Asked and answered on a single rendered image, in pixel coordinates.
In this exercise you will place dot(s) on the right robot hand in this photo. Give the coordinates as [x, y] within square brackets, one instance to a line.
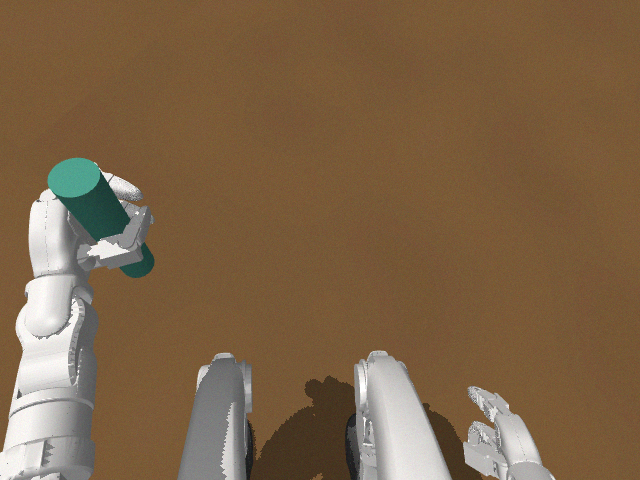
[492, 452]

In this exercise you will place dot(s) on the left robot arm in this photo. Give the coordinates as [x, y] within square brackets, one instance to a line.
[49, 430]

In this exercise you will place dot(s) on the left robot hand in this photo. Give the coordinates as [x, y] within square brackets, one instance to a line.
[59, 244]

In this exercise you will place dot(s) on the can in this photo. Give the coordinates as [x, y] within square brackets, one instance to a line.
[79, 184]

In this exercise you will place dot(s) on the right robot arm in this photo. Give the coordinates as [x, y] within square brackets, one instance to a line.
[528, 471]

